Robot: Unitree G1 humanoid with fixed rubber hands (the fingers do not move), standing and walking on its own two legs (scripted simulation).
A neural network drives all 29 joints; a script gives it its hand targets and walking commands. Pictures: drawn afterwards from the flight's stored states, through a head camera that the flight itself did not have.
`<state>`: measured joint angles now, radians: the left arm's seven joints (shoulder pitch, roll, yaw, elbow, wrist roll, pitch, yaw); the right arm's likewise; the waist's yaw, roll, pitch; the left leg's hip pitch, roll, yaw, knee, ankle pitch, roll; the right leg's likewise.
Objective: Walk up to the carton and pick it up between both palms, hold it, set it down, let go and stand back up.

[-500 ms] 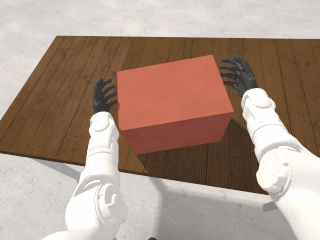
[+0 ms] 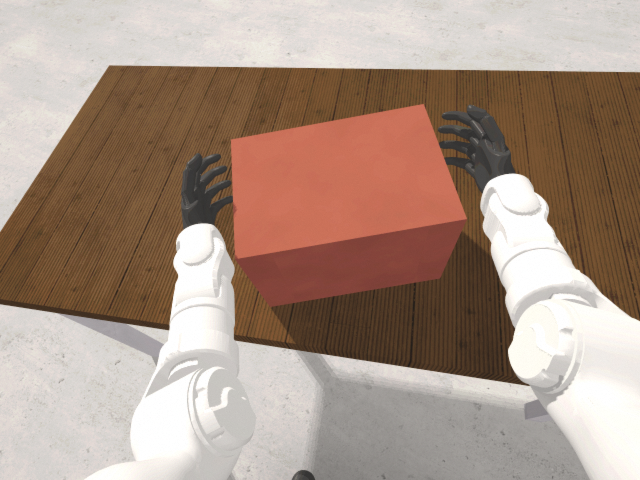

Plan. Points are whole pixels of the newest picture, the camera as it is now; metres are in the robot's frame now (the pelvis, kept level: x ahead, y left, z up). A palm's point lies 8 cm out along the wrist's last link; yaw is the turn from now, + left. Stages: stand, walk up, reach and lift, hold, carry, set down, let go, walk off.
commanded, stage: set down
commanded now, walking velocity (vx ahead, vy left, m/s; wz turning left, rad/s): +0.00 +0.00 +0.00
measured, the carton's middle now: (341, 212) +0.48 +0.09 -0.04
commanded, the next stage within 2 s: none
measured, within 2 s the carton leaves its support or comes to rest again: neither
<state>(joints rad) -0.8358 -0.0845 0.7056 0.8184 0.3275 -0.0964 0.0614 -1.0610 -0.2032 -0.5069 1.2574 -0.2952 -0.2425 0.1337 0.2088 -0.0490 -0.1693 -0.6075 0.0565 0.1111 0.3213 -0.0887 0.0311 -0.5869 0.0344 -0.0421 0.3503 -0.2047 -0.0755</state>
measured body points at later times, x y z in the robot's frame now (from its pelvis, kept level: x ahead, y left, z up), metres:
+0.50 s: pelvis +0.01 +0.00 +0.00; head +0.14 -0.02 +0.43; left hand +0.41 +0.26 +0.04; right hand +0.53 -0.09 +0.05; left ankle -0.03 +0.16 -0.73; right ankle -0.06 -0.05 -0.74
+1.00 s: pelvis -0.02 -0.01 -0.02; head +0.15 -0.05 +0.39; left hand +0.40 +0.26 +0.01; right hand +0.55 -0.15 +0.02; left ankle -0.03 +0.16 -0.73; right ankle -0.06 -0.06 -0.74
